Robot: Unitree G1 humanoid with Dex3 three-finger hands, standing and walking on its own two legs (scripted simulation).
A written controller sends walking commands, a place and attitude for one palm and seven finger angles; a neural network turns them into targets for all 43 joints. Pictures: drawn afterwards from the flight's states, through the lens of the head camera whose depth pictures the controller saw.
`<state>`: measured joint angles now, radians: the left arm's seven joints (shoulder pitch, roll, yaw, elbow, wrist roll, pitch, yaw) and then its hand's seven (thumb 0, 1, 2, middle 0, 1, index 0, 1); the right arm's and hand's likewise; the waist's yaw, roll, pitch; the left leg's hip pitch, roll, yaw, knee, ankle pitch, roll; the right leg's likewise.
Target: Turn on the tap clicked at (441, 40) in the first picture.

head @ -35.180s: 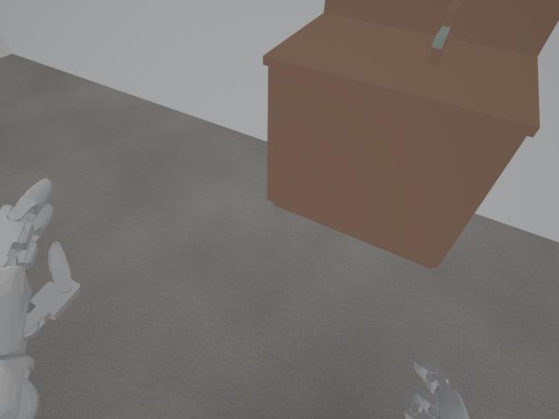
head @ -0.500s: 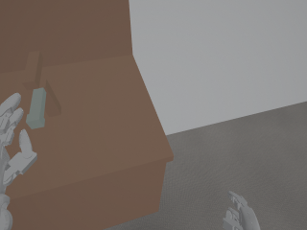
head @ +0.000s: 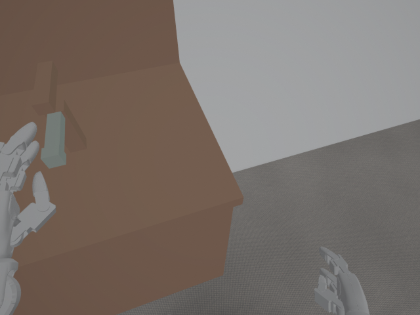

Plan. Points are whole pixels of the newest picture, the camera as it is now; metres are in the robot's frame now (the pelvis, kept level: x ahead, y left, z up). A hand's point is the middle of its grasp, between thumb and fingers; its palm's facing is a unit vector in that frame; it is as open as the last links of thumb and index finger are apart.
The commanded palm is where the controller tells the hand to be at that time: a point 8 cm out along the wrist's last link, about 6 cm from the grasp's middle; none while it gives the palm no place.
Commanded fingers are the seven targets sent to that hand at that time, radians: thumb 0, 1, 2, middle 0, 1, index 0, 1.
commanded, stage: come to a stop and stand still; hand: left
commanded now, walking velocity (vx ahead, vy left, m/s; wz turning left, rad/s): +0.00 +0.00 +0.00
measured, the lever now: (54, 156) +0.34 +0.30 +0.13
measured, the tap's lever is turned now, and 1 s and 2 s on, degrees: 0 0 0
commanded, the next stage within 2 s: look again from close up in 0.92 s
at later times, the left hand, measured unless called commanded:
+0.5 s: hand out of the picture +0.23 +0.31 +0.16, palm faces +0.41 -0.84 -0.35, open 7.4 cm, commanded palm +0.17 +0.34 +0.18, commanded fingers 0.00 0.90 0.90 -0.20 -0.30 -0.20 -0.30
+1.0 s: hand out of the picture +0.24 +0.31 +0.17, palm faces +0.41 -0.84 -0.35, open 7.4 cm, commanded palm +0.18 +0.34 +0.18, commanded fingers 0.00 0.90 0.90 -0.20 -0.30 -0.20 -0.30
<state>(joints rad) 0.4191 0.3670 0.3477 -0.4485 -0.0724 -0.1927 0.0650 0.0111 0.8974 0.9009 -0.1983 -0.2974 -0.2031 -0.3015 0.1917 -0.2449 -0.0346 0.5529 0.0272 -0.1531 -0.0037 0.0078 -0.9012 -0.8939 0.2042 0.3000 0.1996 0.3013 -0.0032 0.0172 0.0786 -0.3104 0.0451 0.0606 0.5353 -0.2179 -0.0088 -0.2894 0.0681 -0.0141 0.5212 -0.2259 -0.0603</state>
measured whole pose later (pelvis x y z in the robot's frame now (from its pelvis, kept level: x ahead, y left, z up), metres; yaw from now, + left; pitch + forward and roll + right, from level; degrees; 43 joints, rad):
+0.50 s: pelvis +0.01 +0.06 +0.01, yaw +2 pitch -1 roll -1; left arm 0.39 0.36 0.34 -0.43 -0.01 -0.22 0.10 0.01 0.89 0.90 -0.20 -0.30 -0.21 -0.30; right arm 0.23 -0.16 0.05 0.59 0.00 -0.15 -0.01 0.01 -0.90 -0.89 0.21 0.30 0.20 0.30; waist 0.02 -0.03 0.03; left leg -0.24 -0.05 0.02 0.46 -0.20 0.07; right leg -0.19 0.01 0.00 0.41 -0.20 0.01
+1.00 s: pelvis +0.03 +0.05 +0.01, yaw +2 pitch -1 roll -1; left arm 0.43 0.37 0.34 -0.48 -0.04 -0.19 0.11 0.01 0.89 0.90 -0.20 -0.30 -0.21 -0.30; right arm 0.20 -0.19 0.02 0.58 0.01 -0.09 -0.03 0.01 -0.90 -0.89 0.20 0.30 0.20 0.30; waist 0.02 -0.02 0.03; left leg -0.21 -0.05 0.01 0.45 -0.22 0.07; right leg -0.15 0.01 -0.01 0.39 -0.22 0.01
